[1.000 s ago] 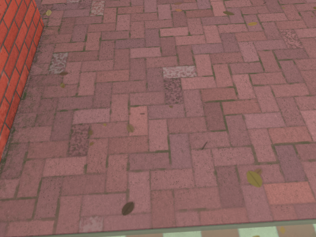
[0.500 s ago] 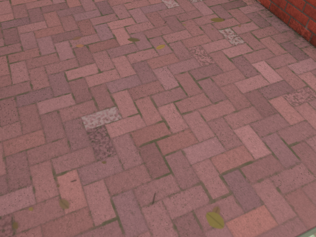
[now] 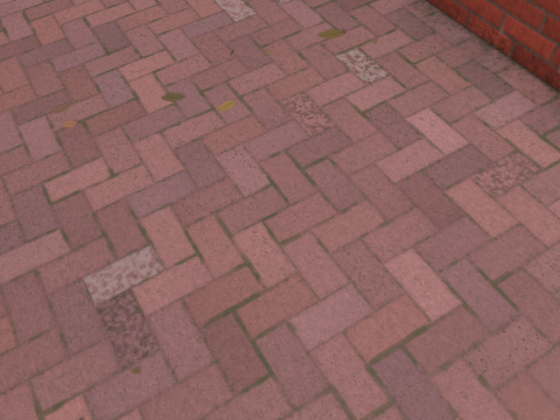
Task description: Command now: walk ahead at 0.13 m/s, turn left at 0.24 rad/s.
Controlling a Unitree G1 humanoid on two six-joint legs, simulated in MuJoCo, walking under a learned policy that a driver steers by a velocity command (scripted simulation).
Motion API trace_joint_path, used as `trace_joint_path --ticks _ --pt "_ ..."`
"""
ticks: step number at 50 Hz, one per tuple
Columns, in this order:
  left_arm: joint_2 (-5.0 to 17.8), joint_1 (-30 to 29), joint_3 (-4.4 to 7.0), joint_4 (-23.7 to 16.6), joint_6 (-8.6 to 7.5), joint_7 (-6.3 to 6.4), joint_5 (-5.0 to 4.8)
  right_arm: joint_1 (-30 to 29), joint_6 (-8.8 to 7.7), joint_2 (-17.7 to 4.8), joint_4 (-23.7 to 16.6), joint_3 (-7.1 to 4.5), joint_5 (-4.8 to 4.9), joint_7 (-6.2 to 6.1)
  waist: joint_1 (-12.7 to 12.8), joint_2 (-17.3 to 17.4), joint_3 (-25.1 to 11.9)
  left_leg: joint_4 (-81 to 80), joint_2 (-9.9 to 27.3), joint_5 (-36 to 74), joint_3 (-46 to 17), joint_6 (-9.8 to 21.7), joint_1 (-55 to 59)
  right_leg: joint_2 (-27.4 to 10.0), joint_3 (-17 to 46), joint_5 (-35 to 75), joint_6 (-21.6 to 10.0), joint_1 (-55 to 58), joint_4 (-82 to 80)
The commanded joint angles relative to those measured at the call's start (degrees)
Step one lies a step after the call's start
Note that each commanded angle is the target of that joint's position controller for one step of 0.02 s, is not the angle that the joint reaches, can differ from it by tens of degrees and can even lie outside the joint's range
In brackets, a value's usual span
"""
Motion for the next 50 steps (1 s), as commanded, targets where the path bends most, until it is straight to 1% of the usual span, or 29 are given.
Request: trace_joint_path --ticks 1,4,7,10,12,14,15,16,17,18,19,20,21,22,24,28,32,35,37,38,39,40,41,42,43,44,45,48,50 --pt "8.4 -3.6 2.48 -2.3 -1.33 1.28 0.28 6.7 1.41 -3.6 -1.6 -1.41 -0.59 -1.09 -2.3 -8.5 -9.2 -2.9 1.1 6.4 -0.3 -1.1 4.9 -16.1 4.8 28.8 -10.3 3.2 -9.9" --pt "9.0 -2.8 2.80 -0.9 -0.07 2.84 -0.12 2.5 1.81 -3.1 -3.9 -1.40 -0.58 -0.53 -0.5 -8.2 -7.9 -8.6 1.9 10.0 0.6 -0.9 2.6 -16.8 3.1 18.7 -9.9 6.1 -11.2" --pt "9.8 -2.3 3.18 0.3 1.23 3.39 -0.43 -0.6 2.36 -2.9 -6.2 -1.53 -0.62 0.24 0.9 -7.7 -6.6 -12.8 1.9 8.9 1.9 -0.2 1.7 -18.5 2.9 13.1 -10.0 8.6 -11.2" --pt "10.8 -1.8 3.69 1.0 2.45 3.34 -1.12 -2.2 2.83 -3.1 -8.1 -1.84 -0.64 1.15 1.6 -8.0 -6.4 -16.5 1.0 5.1 3.9 1.0 1.6 -20.3 2.7 14.6 -9.5 11.9 -8.2" --pt "11.6 -1.8 4.09 1.4 3.07 3.33 -1.83 -2.4 2.97 -3.0 -9.2 -2.00 -0.47 1.86 1.5 -8.6 -6.7 -20.4 -0.1 3.4 5.5 2.3 3.0 -21.2 2.5 18.0 -8.3 14.0 -5.1" --pt "11.9 -2.8 4.31 1.7 3.50 3.55 -2.98 -0.3 2.84 -2.6 -9.3 -2.24 -0.35 2.48 -0.3 -8.4 -7.5 -29.5 -2.1 8.8 7.8 4.4 8.4 -20.2 0.6 19.7 -5.3 14.3 0.4" --pt "11.1 -0.7 4.24 2.9 3.58 3.55 -3.29 1.5 2.61 -3.8 -9.0 -2.76 -0.63 2.33 -1.0 -6.8 -8.2 -35.9 -3.3 16.9 7.2 6.2 13.6 -17.8 -1.5 17.1 -2.1 12.6 5.2" --pt "9.5 1.4 3.94 3.1 3.34 3.35 -2.05 4.1 2.36 -9.2 -9.0 -4.46 -0.85 1.42 -0.8 2.0 -10.0 -39.2 1.3 37.5 -1.7 9.4 22.5 -12.6 -5.4 8.2 2.7 5.6 16.7" --pt "6.5 -1.6 2.84 0.0 2.78 2.96 0.61 5.6 2.22 -15.9 -9.9 -5.79 -1.77 0.44 -0.1 17.6 -10.3 -37.8 15.4 63.6 -22.0 20.3 33.6 -2.7 -6.3 -26.7 8.5 -14.7 33.9" --pt "7.8 -5.5 3.01 -0.8 2.52 2.72 -0.05 8.1 1.15 -13.1 -10.2 -4.84 -2.82 1.08 -3.9 10.8 -16.9 -38.9 18.4 61.9 -25.8 26.9 35.3 -0.3 5.4 -34.1 8.6 -19.0 43.8" --pt "9.1 -7.0 3.41 -0.9 2.60 2.53 -1.80 6.1 0.21 -11.8 -10.5 -4.48 -2.57 1.39 -3.3 6.6 -15.3 -39.3 15.4 57.8 -20.9 25.0 34.8 -1.5 8.1 -30.4 7.7 -21.3 46.9" --pt "8.8 -6.5 3.50 -0.2 2.70 2.85 -2.22 3.0 -0.25 -10.4 -10.8 -4.36 -1.46 1.00 -1.6 3.9 -13.1 -39.0 12.2 52.1 -17.1 21.6 33.4 -2.5 8.9 -25.4 7.1 -22.8 45.6" --pt "9.4 -6.5 3.73 0.3 2.88 3.32 -1.71 0.6 -0.07 -8.6 -11.4 -3.82 -0.38 0.54 -0.8 2.1 -11.6 -39.4 10.7 48.3 -15.6 19.5 31.5 -3.2 9.4 -21.8 7.1 -23.1 43.3" --pt "10.0 -6.1 4.02 0.4 3.07 3.59 -1.51 -1.2 0.36 -7.8 -12.0 -3.44 0.00 0.00 0.6 2.5 -11.3 -40.2 9.5 46.6 -14.4 18.6 28.5 -3.2 9.7 -19.1 7.3 -20.4 41.6" --pt "8.7 -4.7 3.77 0.8 3.13 3.56 -1.73 -1.6 0.90 -8.4 -12.8 -3.55 -0.64 -0.54 1.4 3.4 -12.0 -40.9 8.0 46.3 -13.4 18.3 26.9 -1.7 9.2 -15.6 7.9 -17.2 38.2" --pt "7.3 -5.6 3.16 0.8 3.04 3.54 -1.85 -1.0 1.56 -9.8 -13.4 -4.13 -0.45 -1.24 0.5 4.2 -11.9 -40.7 6.5 40.1 -14.4 17.7 25.6 -0.4 9.8 -12.5 9.2 -13.6 26.7" --pt "8.0 -5.9 3.24 0.8 2.90 2.94 -2.07 -2.3 2.34 -10.1 -14.3 -4.24 -0.64 -1.07 0.0 6.2 -10.4 -41.0 5.4 30.7 -17.8 17.2 20.7 0.7 10.1 -11.6 9.2 -8.1 19.6" --pt "8.7 -5.3 3.48 0.7 2.10 2.25 -2.30 -3.3 2.70 -9.8 -14.9 -4.10 -0.53 -0.72 -0.2 7.6 -9.8 -39.8 4.8 29.0 -21.9 16.7 20.7 1.4 10.4 -12.4 8.3 -5.3 13.7" --pt "8.9 -2.7 3.75 1.3 1.36 1.69 -2.35 -4.8 3.05 -9.4 -15.6 -3.87 -0.04 -0.85 1.5 7.8 -10.0 -37.6 3.3 28.5 -23.7 15.0 20.4 1.7 9.8 -8.2 7.1 -0.8 4.7" --pt "9.3 -0.5 4.02 2.0 1.05 1.48 -2.25 -5.5 3.29 -8.9 -16.0 -3.67 0.28 -1.07 2.7 7.2 -10.0 -35.9 1.5 25.3 -23.3 13.1 18.5 1.0 9.3 -1.7 6.2 4.0 -2.4" --pt "12.1 2.1 4.78 2.3 1.02 1.65 -1.61 -4.2 3.31 -6.7 -16.3 -3.00 -0.04 -1.21 2.7 2.5 -11.9 -31.1 -1.6 12.1 -20.6 10.3 12.6 -6.1 14.6 -0.1 3.6 11.8 -5.1" --pt "16.6 2.0 5.59 2.0 1.61 2.18 -0.80 -0.9 3.00 -3.3 -16.8 -2.09 -0.47 -0.91 -0.4 -13.1 -11.3 -19.0 -11.1 -9.0 -9.2 6.7 -0.1 -18.0 28.5 1.6 -3.3 18.1 -7.3" --pt "16.0 2.8 5.47 1.8 1.33 1.87 0.56 -1.7 2.16 -7.2 -17.8 -3.10 -0.59 -0.79 1.1 -17.6 -9.1 -7.5 -9.7 -12.5 -6.2 5.1 -7.6 -24.7 38.9 -7.9 -10.4 14.7 -10.8" --pt "12.9 1.0 4.61 0.6 0.83 2.06 0.03 -2.3 1.80 -10.3 -17.1 -4.02 -0.33 -0.53 1.3 -13.0 -6.7 -2.1 -6.3 -7.2 -6.9 4.8 -9.2 -22.7 35.8 -18.9 -10.2 13.0 -12.2" --pt "11.5 -1.1 4.22 0.4 0.67 2.48 -1.04 -2.0 1.87 -10.3 -16.4 -4.35 -0.41 -0.29 0.6 -12.4 -4.6 -0.3 -5.4 -3.2 -5.5 4.1 -10.6 -19.3 31.2 -22.8 -7.4 12.4 -12.7" --pt "10.7 -1.6 3.89 0.1 0.55 2.97 -1.88 -1.6 2.04 -9.5 -15.8 -4.29 -0.68 -0.21 0.8 -12.1 -3.8 1.5 -4.7 -0.3 -4.7 3.1 -12.3 -17.2 27.8 -23.4 -5.5 13.4 -12.9" --pt "10.5 -0.7 3.66 0.3 0.42 3.42 -2.06 -2.2 1.93 -8.1 -16.0 -3.91 -0.61 0.17 1.7 -11.4 -3.0 3.2 -3.9 2.3 -4.0 2.3 -13.5 -16.6 25.1 -21.4 -5.1 13.6 -13.4" --pt "11.0 4.1 3.71 0.9 -0.27 3.69 -1.56 -5.0 0.98 -4.9 -17.6 -2.82 0.03 0.97 4.4 -10.4 -2.7 0.3 -2.6 7.2 -0.9 1.2 -14.6 -15.6 18.9 -17.7 -5.0 15.3 -15.3" --pt "11.3 6.0 3.77 1.3 -0.54 3.50 -1.35 -7.0 0.52 -3.7 -18.8 -2.32 -0.11 1.14 5.5 -9.8 -2.1 -4.6 -2.0 8.6 -0.6 0.6 -13.8 -15.9 16.2 -12.3 -5.9 15.8 -15.5"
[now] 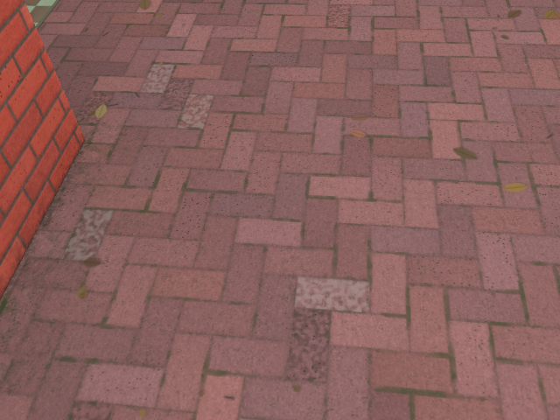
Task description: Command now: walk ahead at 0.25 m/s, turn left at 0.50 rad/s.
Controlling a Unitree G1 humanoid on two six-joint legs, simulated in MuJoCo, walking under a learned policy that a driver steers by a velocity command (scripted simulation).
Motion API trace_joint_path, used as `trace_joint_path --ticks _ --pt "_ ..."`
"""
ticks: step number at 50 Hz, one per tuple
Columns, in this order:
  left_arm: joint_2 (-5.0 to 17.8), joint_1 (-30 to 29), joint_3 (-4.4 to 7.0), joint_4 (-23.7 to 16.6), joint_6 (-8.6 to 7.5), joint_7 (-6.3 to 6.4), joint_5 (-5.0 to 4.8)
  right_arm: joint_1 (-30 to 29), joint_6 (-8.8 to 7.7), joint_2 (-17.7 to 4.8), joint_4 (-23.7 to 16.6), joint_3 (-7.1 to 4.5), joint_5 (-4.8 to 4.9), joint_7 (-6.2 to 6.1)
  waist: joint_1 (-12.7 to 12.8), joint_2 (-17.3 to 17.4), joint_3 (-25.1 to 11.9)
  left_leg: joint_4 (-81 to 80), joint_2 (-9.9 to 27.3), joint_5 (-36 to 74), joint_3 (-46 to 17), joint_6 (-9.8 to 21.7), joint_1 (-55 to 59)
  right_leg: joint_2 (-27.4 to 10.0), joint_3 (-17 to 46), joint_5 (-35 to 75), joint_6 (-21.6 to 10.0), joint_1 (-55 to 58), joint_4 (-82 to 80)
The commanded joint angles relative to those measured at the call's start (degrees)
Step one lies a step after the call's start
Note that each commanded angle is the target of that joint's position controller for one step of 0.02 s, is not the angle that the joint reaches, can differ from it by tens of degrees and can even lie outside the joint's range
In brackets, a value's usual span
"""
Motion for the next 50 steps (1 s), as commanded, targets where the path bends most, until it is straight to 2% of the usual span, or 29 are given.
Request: trace_joint_path --ticks 1,3,4,6,8,9,10,11,12,13,14,15,16,18,20,23,25,26,27,28,29,30,32,35,41,50 --pt "9.5 0.0 2.12 -3.2 -1.08 0.10 0.20 -8.5 -1.94 -1.1 -7.4 0.31 -0.19 0.44 2.3 -9.3 2.8 -6.7 2.1 2.5 0.2 -1.1 -9.0 -13.3 10.7 -1.5 -9.9 6.4 -11.1" --pt "10.8 -1.0 2.40 -3.0 -0.72 -0.44 0.02 -8.2 -2.25 0.6 -7.8 1.13 -0.55 0.78 1.6 -10.0 2.5 -14.5 1.9 2.0 2.3 -0.8 -1.5 -12.5 6.0 8.3 -9.9 2.9 -9.5" --pt "11.6 -1.0 2.64 -2.8 -0.55 -0.79 -0.29 -8.0 -2.26 0.6 -7.8 1.22 -0.60 0.95 1.4 -10.7 2.2 -17.3 1.4 1.3 3.7 -0.5 2.2 -12.3 4.6 11.1 -9.9 1.5 -8.5" --pt "12.9 -0.1 2.97 -2.1 -0.24 -1.45 -1.12 -7.5 -2.05 -0.9 -8.0 0.83 -0.28 1.19 1.2 -11.7 1.2 -22.1 0.2 1.7 4.9 0.6 6.9 -13.4 4.7 15.0 -9.8 1.3 -5.9" --pt "12.7 -1.7 2.72 -1.9 0.03 -1.78 -2.29 -4.2 -1.81 -1.5 -7.2 0.34 -0.22 1.34 -1.7 -11.3 -0.1 -31.6 -1.0 7.9 5.2 2.9 14.2 -13.6 4.5 17.6 -7.7 1.1 -1.2" --pt "10.9 -1.0 2.07 -1.4 -0.10 -1.91 -2.20 -0.7 -1.72 -2.6 -5.8 -0.34 -0.47 1.05 -3.2 -9.5 -2.0 -36.1 -2.2 12.2 5.2 4.5 21.8 -12.0 3.2 20.0 -5.9 -0.6 3.4" --pt "8.2 0.7 0.99 -0.8 -0.56 -2.13 -1.14 3.0 -1.64 -5.1 -5.3 -1.18 -0.83 0.44 -4.9 -5.3 -5.3 -38.1 0.6 20.8 1.7 5.8 30.5 -8.6 -0.4 17.9 -2.5 -3.9 11.7" --pt "3.2 2.0 -1.06 -3.0 -1.01 -2.41 2.30 6.5 -1.40 -10.3 -6.2 -1.67 -2.32 -0.61 -4.1 9.8 -12.0 -35.1 16.0 45.9 -15.8 10.9 43.6 -3.8 -4.1 -9.9 2.8 -15.9 29.0" --pt "3.8 4.5 -1.14 -2.3 -0.64 -2.17 0.91 5.0 -1.59 -7.9 -6.0 -0.44 -2.70 -0.25 -3.2 14.7 -16.3 -38.5 22.7 42.3 -25.5 20.4 40.8 -1.3 2.5 -24.4 4.7 -19.9 36.6" --pt "8.9 2.4 0.20 -1.8 0.32 -1.93 -0.47 3.5 -2.02 -4.6 -5.7 0.40 -1.91 0.50 -4.2 8.5 -12.4 -39.7 19.6 36.9 -21.1 20.2 36.3 -3.2 4.4 -24.3 5.3 -20.6 41.7" --pt "8.9 0.5 0.32 -1.8 0.97 -1.82 -0.94 1.2 -2.49 -3.1 -4.9 0.99 -1.71 0.78 -3.5 7.5 -8.7 -39.8 16.3 34.0 -16.2 18.1 33.4 -3.8 4.4 -22.6 5.0 -22.3 42.6" --pt "8.4 0.3 0.38 -0.8 1.63 -1.31 -0.66 -1.1 -2.70 -3.2 -4.7 1.06 -1.72 0.95 -2.7 4.7 -6.7 -40.4 14.2 31.4 -13.3 16.4 30.4 -4.5 4.8 -20.0 4.8 -22.0 41.2" --pt "8.6 0.1 0.52 -0.8 2.23 -0.83 -0.18 -3.7 -2.77 -3.1 -4.7 1.10 -1.66 0.92 -1.5 4.4 -5.2 -41.5 12.9 30.7 -11.2 15.5 26.2 -5.0 5.2 -16.6 5.1 -19.4 38.4" --pt "6.7 1.8 0.14 0.3 2.81 -0.44 -0.10 -6.2 -2.97 -2.1 -4.1 1.31 -2.32 0.58 0.3 4.8 -5.2 -42.4 10.9 33.0 -7.3 15.3 21.0 -4.0 4.3 -11.6 5.6 -13.0 33.9" --pt "5.2 1.2 -0.46 0.4 2.94 -0.21 0.04 -7.2 -3.00 -1.2 -3.3 1.48 -2.24 0.27 0.3 5.3 -5.4 -42.2 9.9 31.3 -5.6 15.4 20.0 -3.4 3.8 -9.7 5.7 -9.4 26.6" --pt "5.2 -1.1 -0.69 -0.1 3.11 -0.26 0.05 -6.6 -2.63 -1.1 -1.5 1.66 -2.07 0.09 -1.0 5.4 -5.2 -42.3 10.4 23.5 -7.3 15.7 20.1 -2.6 3.4 -5.0 4.9 -5.5 17.6" --pt "4.7 -0.5 -0.93 0.4 2.97 -0.63 0.57 -7.5 -2.43 0.1 -0.4 2.28 -1.49 0.24 0.6 3.9 -4.0 -41.6 8.6 12.6 -6.8 13.1 17.3 -1.9 2.7 4.7 3.5 0.7 7.0" --pt "5.7 -1.2 -0.91 0.1 2.83 -0.72 1.38 -5.4 -2.64 1.4 0.8 2.75 -1.64 0.40 0.2 1.8 -3.2 -41.3 6.5 6.2 -6.2 10.1 15.4 -3.4 4.9 11.3 2.5 3.8 4.0" --pt "8.8 -2.1 -0.43 -0.8 2.75 -0.54 1.31 -3.4 -2.81 1.7 1.5 2.89 -2.49 0.58 -1.8 -2.7 -1.9 -39.4 3.3 -1.0 -4.3 7.3 14.1 -6.9 8.3 17.0 0.8 4.5 3.4" --pt "11.0 -4.6 0.27 -0.1 2.76 -0.52 0.30 -0.8 -2.74 1.8 1.8 2.70 -2.71 0.60 -4.9 -9.9 -0.4 -39.5 0.0 -2.2 -0.9 5.3 15.9 -6.9 7.8 8.8 -1.6 -0.6 4.8" --pt "8.0 -5.8 -0.23 -0.6 2.54 -0.87 0.05 -3.0 -2.51 0.3 2.2 2.58 -2.82 0.31 -2.7 -9.0 0.8 -37.8 -0.6 -0.3 0.0 4.2 18.8 -5.5 7.5 2.0 -1.8 -4.5 3.5" --pt "6.4 -5.8 -0.72 -0.2 2.19 -1.00 0.48 -4.3 -2.31 -0.2 2.1 2.25 -2.37 0.03 -2.3 -8.1 1.2 -36.9 -0.4 1.9 0.1 4.3 19.7 -4.9 7.1 1.0 -1.0 -5.4 3.1" --pt "5.7 -5.6 -1.03 0.5 1.36 -1.09 0.49 -4.1 -1.79 0.1 2.6 2.17 -2.13 -0.48 -1.9 -7.3 0.4 -36.1 0.2 7.7 -0.4 4.9 20.4 -4.0 6.2 5.6 0.2 -4.1 4.1" --pt "5.7 -4.5 -1.15 1.8 0.96 -0.88 0.17 -3.3 -1.78 0.5 3.8 2.05 -1.88 -0.63 -1.7 -5.3 -1.1 -35.6 0.5 12.6 -0.4 5.0 21.7 -3.5 5.4 9.8 0.5 -2.0 5.6" --pt "5.8 -5.5 -1.27 3.8 1.42 -0.59 0.02 -2.3 -1.50 0.4 6.7 1.69 -1.54 -0.95 -1.7 -2.8 -1.1 -35.3 0.7 16.7 -0.2 4.4 23.4 -2.9 5.0 12.2 0.2 -0.9 5.9" --pt "5.3 -6.2 -1.30 8.1 1.80 -0.51 -0.06 -1.8 -1.11 -0.2 11.4 1.49 -1.40 -1.71 -1.9 -2.3 0.0 -36.0 1.0 17.1 0.1 4.0 24.9 -2.0 4.2 11.6 0.3 -0.5 4.6"
Over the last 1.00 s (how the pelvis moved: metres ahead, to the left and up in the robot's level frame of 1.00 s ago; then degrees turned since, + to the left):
0.12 0.03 0.01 35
